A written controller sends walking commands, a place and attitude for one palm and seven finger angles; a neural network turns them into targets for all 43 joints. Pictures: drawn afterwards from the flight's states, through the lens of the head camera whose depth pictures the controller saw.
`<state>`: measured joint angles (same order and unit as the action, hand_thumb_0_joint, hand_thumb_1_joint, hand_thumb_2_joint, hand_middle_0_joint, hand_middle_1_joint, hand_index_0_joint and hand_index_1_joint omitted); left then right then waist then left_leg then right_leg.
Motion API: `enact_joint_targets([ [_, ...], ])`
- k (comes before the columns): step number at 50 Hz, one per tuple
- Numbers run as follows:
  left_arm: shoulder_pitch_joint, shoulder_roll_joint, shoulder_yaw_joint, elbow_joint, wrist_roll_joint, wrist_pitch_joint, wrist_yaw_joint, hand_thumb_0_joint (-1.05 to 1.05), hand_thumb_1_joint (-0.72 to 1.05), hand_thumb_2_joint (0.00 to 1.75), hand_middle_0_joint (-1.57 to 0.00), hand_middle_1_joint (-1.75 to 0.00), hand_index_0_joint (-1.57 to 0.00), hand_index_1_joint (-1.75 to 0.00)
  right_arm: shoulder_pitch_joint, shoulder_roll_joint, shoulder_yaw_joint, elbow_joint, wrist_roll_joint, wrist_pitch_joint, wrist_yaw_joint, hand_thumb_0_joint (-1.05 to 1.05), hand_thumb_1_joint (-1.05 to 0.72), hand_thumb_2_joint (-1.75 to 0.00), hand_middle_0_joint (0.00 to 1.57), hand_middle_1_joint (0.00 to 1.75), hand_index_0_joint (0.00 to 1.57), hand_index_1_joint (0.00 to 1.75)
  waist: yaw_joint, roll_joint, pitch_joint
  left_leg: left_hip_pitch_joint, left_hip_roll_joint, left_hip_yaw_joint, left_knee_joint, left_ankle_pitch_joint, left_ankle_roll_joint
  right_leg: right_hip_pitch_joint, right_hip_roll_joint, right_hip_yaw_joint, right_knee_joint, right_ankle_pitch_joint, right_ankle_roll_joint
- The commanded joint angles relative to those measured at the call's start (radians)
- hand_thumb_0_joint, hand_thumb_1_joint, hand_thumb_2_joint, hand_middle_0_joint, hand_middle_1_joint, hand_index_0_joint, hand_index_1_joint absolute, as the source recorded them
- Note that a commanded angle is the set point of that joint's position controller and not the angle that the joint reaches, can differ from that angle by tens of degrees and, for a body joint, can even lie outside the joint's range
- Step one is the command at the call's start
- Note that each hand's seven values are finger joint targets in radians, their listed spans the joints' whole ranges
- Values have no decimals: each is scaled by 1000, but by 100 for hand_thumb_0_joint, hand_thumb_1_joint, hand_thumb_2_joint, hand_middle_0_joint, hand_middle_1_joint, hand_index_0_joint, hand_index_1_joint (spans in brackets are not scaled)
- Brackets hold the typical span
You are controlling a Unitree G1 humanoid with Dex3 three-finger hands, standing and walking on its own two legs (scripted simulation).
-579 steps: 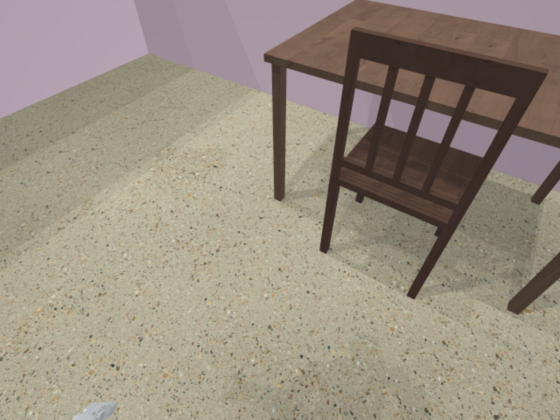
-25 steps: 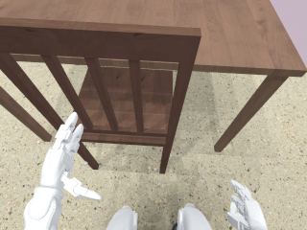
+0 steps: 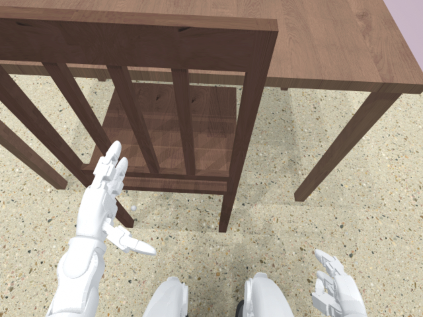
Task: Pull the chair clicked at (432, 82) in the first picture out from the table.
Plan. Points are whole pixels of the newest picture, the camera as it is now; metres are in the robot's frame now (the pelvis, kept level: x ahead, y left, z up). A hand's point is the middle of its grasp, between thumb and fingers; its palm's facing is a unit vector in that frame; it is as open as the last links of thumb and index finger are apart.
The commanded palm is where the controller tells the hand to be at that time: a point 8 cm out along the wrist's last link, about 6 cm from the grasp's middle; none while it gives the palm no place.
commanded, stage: aim the fingers beside a spindle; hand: left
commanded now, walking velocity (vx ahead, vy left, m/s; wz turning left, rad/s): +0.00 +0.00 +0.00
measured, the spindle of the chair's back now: (140, 130) +0.46 +0.16 +0.04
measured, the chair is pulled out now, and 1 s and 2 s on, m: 0.00 0.00 0.00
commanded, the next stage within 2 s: none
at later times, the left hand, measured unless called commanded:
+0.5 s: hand (140, 196) +0.32 +0.14 +0.02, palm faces -0.05 -1.00 -0.05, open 16.9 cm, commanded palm +0.30 +0.20 +0.02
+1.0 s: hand (138, 200) +0.32 +0.15 +0.01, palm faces -0.05 -1.00 -0.04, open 16.9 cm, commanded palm +0.30 +0.20 +0.01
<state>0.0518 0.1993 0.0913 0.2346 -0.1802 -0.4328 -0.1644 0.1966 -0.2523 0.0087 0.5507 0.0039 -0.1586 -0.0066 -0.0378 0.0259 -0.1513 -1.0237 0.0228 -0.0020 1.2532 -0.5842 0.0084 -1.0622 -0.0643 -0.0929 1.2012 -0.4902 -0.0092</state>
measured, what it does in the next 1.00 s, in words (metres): stands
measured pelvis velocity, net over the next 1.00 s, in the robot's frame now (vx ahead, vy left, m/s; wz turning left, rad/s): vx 0.00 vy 0.00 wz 0.00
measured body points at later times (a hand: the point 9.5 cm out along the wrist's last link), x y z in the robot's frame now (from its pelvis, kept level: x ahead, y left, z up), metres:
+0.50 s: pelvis +0.00 +0.00 -0.01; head +0.12 +0.01 +0.43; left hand +0.32 +0.20 +0.03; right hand +0.16 -0.24 -0.11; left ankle +0.01 +0.11 -0.63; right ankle +0.04 -0.12 -0.63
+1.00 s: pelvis +0.00 +0.00 -0.01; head +0.11 +0.00 +0.43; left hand +0.32 +0.20 +0.01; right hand +0.17 -0.24 -0.11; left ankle +0.01 +0.11 -0.63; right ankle +0.04 -0.12 -0.63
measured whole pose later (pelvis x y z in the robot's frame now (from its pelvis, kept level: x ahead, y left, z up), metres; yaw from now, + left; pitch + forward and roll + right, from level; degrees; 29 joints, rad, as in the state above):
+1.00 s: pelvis +0.00 +0.00 -0.01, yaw +0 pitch +22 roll -2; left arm -0.05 0.20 0.08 0.34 -0.17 -0.41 -0.13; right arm 0.19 -0.25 0.01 0.54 0.01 -0.09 0.01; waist -0.03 0.04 -0.16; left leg -1.07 0.02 0.00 1.28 -0.59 0.01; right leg -1.11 -0.07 -0.09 1.23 -0.50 0.00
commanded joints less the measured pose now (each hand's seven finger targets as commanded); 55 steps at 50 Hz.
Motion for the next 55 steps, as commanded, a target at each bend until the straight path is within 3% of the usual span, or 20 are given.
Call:
enact_joint_targets([
  [1, -169, 121, 65, -210, -16, -68, 2, 0, -50, 30, -6, -8, -6, -8, 3, -138, -59, -135, 7, -38, -16, 0, -90, -90, 20, 30, 20, 30, -7, -7, -345, 120, -24, -22, -179, 282, 11, 299, 33, 61, -153, 195, -14],
  [5, -147, 114, 72, -247, -23, -92, 17, 0, -50, 30, -6, -8, -6, -8, 6, -127, -60, -135, 3, -38, -10, 0, -90, -90, 20, 30, 20, 30, 7, 7, -399, 146, -24, -19, -175, 347, 7, 334, 33, 61, -136, 268, -15],
  [11, -189, 49, -3, -116, 1, -77, 11, 0, -50, 30, -6, -8, -6, -8, 13, -138, -60, -113, 4, -24, -4, 0, -90, -90, 20, 30, 20, 30, -31, -32, -297, 86, -22, -30, -158, 273, 9, 237, 35, 50, -131, 188, -15],
  [14, -256, 33, -33, -103, 15, -72, 12, 0, -50, 30, -6, -8, -6, -8, 11, -142, -61, -119, 6, -16, -5, 0, -90, -90, 20, 30, 20, 30, -32, -18, -307, 85, -24, -32, -152, 240, 9, 204, 30, 49, -123, 148, -17],
  [18, -287, 128, 58, -204, 14, -95, 46, 0, -50, 30, -6, -8, -6, -8, 10, -139, -64, -135, 1, -9, -7, 0, -90, -90, 20, 30, 20, 30, 6, 13, -419, 134, -24, -32, -158, 305, 7, 263, 29, 58, -106, 201, -21],
  [21, -198, 169, 117, -268, 11, -107, 78, 0, -50, 30, -6, -8, -6, -8, 16, -127, -64, -144, -5, -4, 1, 0, -90, -90, 20, 30, 20, 30, 41, 46, -499, 186, -26, -28, -165, 421, 0, 333, 31, 58, -93, 310, -23],
  [26, -101, 52, 21, -127, 7, -60, 53, 0, -50, 30, -6, -8, -6, -8, 16, -128, -60, -138, 7, 13, 11, 0, -90, -90, 20, 30, 20, 30, -10, -57, -353, 113, -21, -25, -172, 334, 7, 291, 40, 46, -128, 256, -15],
  [28, -149, 0, -46, -75, 8, -42, 24, 0, -50, 30, -6, -8, -6, -8, 16, -136, -59, -129, 13, 17, 8, 0, -90, -90, 20, 30, 20, 30, -42, -80, -277, 67, -21, -28, -163, 243, 9, 230, 39, 45, -140, 175, -10],
  [30, -171, -16, -72, -72, 5, -41, 3, 0, -50, 30, -6, -8, -6, -8, 13, -142, -62, -135, 18, 15, 3, 0, -90, -90, 20, 30, 20, 30, -44, -79, -260, 65, -23, -33, -163, 205, 11, 205, 38, 46, -147, 130, -13],
  [31, -177, -12, -76, -85, 6, -46, 0, 0, -50, 30, -6, -8, -6, -8, 9, -142, -62, -143, 19, 12, -1, 0, -90, -90, 20, 30, 20, 30, -43, -75, -258, 71, -21, -36, -164, 213, 13, 197, 38, 43, -142, 131, -15],
  [35, -250, 82, -9, -281, 12, -103, 39, 0, -50, 30, -6, -8, -6, -8, 15, -131, -66, -150, 3, 0, -7, 0, -90, -90, 20, 30, 20, 30, -4, 36, -405, 182, -20, -42, -162, 338, 5, 233, 32, 47, -109, 210, -22],
  [36, -277, 146, 45, -323, 18, -119, 64, 0, -50, 30, -6, -8, -6, -8, 16, -134, -64, -144, -2, -1, -10, 0, -90, -90, 20, 30, 20, 30, 6, 63, -425, 191, -20, -46, -161, 362, 2, 233, 33, 47, -95, 218, -24],
  [39, -249, 160, 97, -292, 29, -139, 111, 0, -50, 30, -6, -8, -6, -8, 8, -117, -57, -128, -10, 2, -4, 0, -90, -90, 20, 30, 20, 30, 17, 57, -407, 183, -23, -39, -161, 367, -2, 246, 37, 51, -95, 228, -23],
  [41, -219, 141, 90, -216, 36, -123, 116, 0, -50, 30, -6, -8, -6, -8, 3, -120, -56, -122, -8, 8, 1, 0, -90, -90, 20, 30, 20, 30, 11, 35, -386, 148, -24, -35, -161, 337, 1, 247, 40, 48, -100, 214, -22],
  [42, -188, 89, 50, -153, 36, -104, 105, 0, -50, 30, -6, -8, -6, -8, 0, -119, -53, -122, -5, 12, 6, 0, -90, -90, 20, 30, 20, 30, 0, 22, -350, 135, -24, -31, -164, 313, 1, 232, 41, 44, -107, 202, -21],
  [45, -138, 31, -5, -24, 20, -37, 46, 0, -50, 30, -6, -8, -6, -8, 8, -136, -55, -129, 9, 24, 10, 0, -90, -90, 20, 30, 20, 30, -14, -50, -295, 65, -28, -25, -170, 237, 4, 244, 43, 47, -135, 160, -19],
  [47, -136, -22, -71, -10, 10, -10, 2, 0, -50, 30, -6, -8, -6, -8, 12, -142, -57, -144, 19, 27, 8, 0, -90, -90, 20, 30, 20, 30, -31, -76, -303, 65, -28, -22, -163, 239, 11, 248, 41, 49, -144, 173, -17],
  [50, -225, 46, -29, -146, -10, -33, -13, 0, -50, 30, -6, -8, -6, -8, 10, -141, -65, -155, 20, 18, -6, 0, -90, -90, 20, 30, 20, 30, -19, -48, -368, 91, -26, -27, -158, 260, 12, 277, 35, 60, -141, 193, -16],
  [52, -270, 100, 10, -285, -10, -81, 17, 0, -50, 30, -6, -8, -6, -8, 12, -134, -64, -158, 9, 8, -12, 0, -90, -90, 20, 30, 20, 30, -4, 7, -447, 152, -25, -32, -156, 333, 12, 294, 34, 61, -121, 243, -17],
  [55, -248, 156, 82, -346, 1, -139, 82, 0, -50, 30, -6, -8, -6, -8, 19, -118, -58, -136, -5, -3, -8, 0, -90, -90, 20, 30, 20, 30, 8, 44, -458, 198, -22, -33, -156, 412, 4, 295, 37, 58, -104, 294, -19],
])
